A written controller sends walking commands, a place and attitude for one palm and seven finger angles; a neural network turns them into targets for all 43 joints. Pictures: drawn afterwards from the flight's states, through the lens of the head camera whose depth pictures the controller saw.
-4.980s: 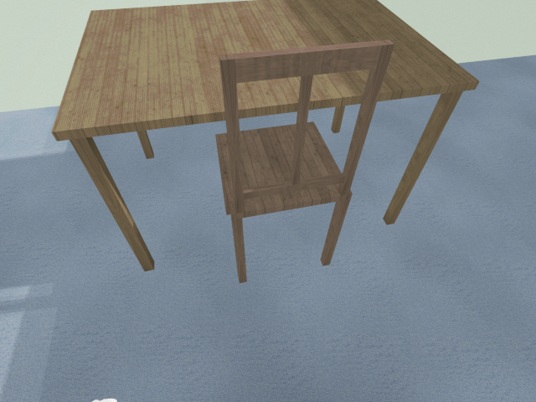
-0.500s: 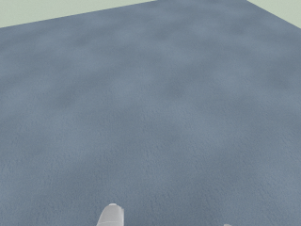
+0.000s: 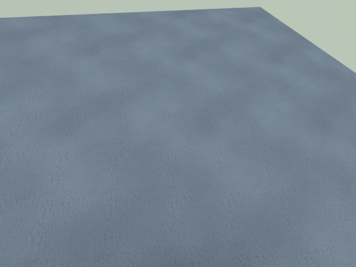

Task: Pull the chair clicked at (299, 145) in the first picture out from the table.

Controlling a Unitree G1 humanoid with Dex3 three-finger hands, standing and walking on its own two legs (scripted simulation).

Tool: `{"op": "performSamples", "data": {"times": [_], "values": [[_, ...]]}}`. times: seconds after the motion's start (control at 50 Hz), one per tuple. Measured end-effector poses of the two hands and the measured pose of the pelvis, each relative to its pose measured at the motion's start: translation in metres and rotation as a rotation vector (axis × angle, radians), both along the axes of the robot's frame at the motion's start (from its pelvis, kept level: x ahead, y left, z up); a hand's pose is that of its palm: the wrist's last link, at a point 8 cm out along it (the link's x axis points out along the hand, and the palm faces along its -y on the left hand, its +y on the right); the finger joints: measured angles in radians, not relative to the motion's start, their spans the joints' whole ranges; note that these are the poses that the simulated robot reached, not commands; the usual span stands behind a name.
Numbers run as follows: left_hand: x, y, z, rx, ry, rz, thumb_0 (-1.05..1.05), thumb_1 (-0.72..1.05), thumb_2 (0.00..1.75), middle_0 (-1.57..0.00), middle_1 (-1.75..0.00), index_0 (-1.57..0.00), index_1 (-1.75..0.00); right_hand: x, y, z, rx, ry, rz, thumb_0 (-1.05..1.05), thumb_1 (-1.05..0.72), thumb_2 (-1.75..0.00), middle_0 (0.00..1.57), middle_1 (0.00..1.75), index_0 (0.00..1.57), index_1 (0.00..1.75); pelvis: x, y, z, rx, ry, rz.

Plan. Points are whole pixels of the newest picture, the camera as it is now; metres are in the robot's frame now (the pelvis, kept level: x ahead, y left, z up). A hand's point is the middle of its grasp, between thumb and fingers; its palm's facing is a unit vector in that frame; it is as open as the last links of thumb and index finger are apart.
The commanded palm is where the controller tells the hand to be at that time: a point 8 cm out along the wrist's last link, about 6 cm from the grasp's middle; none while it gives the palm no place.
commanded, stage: turn to face it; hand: left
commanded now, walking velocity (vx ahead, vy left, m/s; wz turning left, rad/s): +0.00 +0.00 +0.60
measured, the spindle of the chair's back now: out of the picture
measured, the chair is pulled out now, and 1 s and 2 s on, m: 0.00 0.00 0.00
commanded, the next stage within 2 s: none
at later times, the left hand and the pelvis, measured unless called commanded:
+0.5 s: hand out of the picture +0.06 +0.23 -0.15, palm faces +0.29 -0.92 -0.27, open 7.4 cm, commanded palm none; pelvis +0.00 -0.01 +0.01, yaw +17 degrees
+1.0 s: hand out of the picture -0.09 +0.11 -0.15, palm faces +0.59 -0.76 -0.27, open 7.4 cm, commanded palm none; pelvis +0.00 -0.06 +0.00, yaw +36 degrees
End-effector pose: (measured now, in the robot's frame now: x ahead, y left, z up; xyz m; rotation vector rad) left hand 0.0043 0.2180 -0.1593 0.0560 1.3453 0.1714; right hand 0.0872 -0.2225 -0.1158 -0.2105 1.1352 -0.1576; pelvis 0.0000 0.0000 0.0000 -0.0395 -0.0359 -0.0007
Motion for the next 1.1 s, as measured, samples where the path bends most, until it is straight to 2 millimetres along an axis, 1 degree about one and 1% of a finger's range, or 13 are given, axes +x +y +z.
{"op": "performSamples", "data": {"times": [0.08,0.16,0.28,0.4,0.48,0.56,0.68,0.74,0.86,0.92,0.98,1.04,1.1], "values": [[0.038,0.018,0.009,0.009,-0.098,0.005,0.01,0.90,0.90,-0.20,-0.30,-0.20,-0.29,-0.030,-0.013,0.006,-0.053,0.092,-0.026,-0.02,-0.95,-0.90,0.21,0.30,0.20,0.30,0.000,0.010,0.005,-0.016,0.017,0.046],[0.058,0.037,0.017,0.042,-0.155,0.022,0.01,0.90,0.90,-0.20,-0.30,-0.20,-0.29,-0.058,-0.020,0.009,-0.080,0.173,-0.045,-0.01,-0.93,-0.90,0.21,0.30,0.20,0.30,0.000,0.014,0.007,-0.027,0.035,0.092],[0.062,0.061,0.026,0.104,-0.173,0.056,0.01,0.91,0.90,-0.20,-0.30,-0.20,-0.29,-0.081,-0.023,0.009,-0.079,0.254,-0.045,0.00,-0.92,-0.90,0.21,0.30,0.20,0.30,0.001,0.011,0.008,-0.032,0.056,0.162],[0.050,0.066,0.036,0.150,-0.174,0.109,0.01,0.91,0.90,-0.20,-0.30,-0.20,-0.29,-0.078,-0.025,0.001,-0.054,0.291,0.009,0.01,-0.91,-0.90,0.21,0.30,0.20,0.30,-0.001,0.002,0.008,-0.031,0.065,0.239],[0.038,0.059,0.042,0.171,-0.178,0.154,0.01,0.91,0.90,-0.20,-0.30,-0.20,-0.29,-0.060,-0.033,-0.005,-0.041,0.284,0.068,0.01,-0.90,-0.90,0.21,0.30,0.20,0.30,-0.002,-0.008,0.008,-0.026,0.066,0.291],[0.019,0.043,0.048,0.188,-0.175,0.207,0.01,0.91,0.90,-0.20,-0.30,-0.20,-0.29,-0.031,-0.045,-0.011,-0.032,0.252,0.136,0.01,-0.90,-0.90,0.21,0.30,0.20,0.30,-0.004,-0.022,0.007,-0.017,0.065,0.336],[-0.030,0.011,0.050,0.237,-0.119,0.288,0.01,0.90,0.90,-0.20,-0.30,-0.20,-0.29,0.030,-0.067,-0.023,-0.014,0.159,0.223,0.01,-0.90,-0.90,0.21,0.30,0.20,0.30,-0.004,-0.051,0.001,0.028,0.076,0.369],[-0.057,-0.007,0.056,0.239,-0.062,0.343,0.01,0.90,0.90,-0.20,-0.30,-0.20,-0.29,0.059,-0.071,-0.018,-0.020,0.120,0.298,0.01,-0.91,-0.90,0.20,0.30,0.20,0.30,-0.004,-0.061,0.006,0.038,0.069,0.432],[-0.083,-0.039,0.057,0.221,-0.058,0.439,0.01,0.90,0.90,-0.20,-0.30,-0.20,-0.29,0.098,-0.068,-0.015,-0.025,0.111,0.432,0.01,-0.91,-0.90,0.20,0.30,0.20,0.30,0.003,-0.070,0.008,0.071,0.059,0.536],[-0.096,-0.055,0.054,0.199,-0.058,0.487,0.01,0.90,0.90,-0.20,-0.30,-0.20,-0.29,0.115,-0.055,-0.018,-0.033,0.125,0.497,0.01,-0.91,-0.90,0.20,0.30,0.20,0.30,0.004,-0.069,0.007,0.081,0.057,0.584],[-0.115,-0.070,0.048,0.168,-0.030,0.537,0.01,0.90,0.90,-0.20,-0.30,-0.20,-0.29,0.132,-0.031,-0.020,-0.031,0.120,0.563,0.01,-0.91,-0.90,0.20,0.30,0.20,0.30,0.001,-0.065,0.005,0.083,0.056,0.625],[-0.141,-0.083,0.042,0.131,0.019,0.591,0.01,0.90,0.90,-0.20,-0.30,-0.20,-0.29,0.149,0.005,-0.020,-0.017,0.093,0.635,0.01,-0.91,-0.90,0.20,0.30,0.20,0.30,-0.004,-0.058,0.003,0.076,0.059,0.661],[-0.170,-0.091,0.033,0.094,0.073,0.652,0.01,0.90,0.90,-0.20,-0.30,-0.20,-0.30,0.162,0.048,-0.016,0.000,0.049,0.714,0.01,-0.91,-0.90,0.20,0.30,0.20,0.30,-0.011,-0.049,0.000,0.061,0.062,0.696]]}}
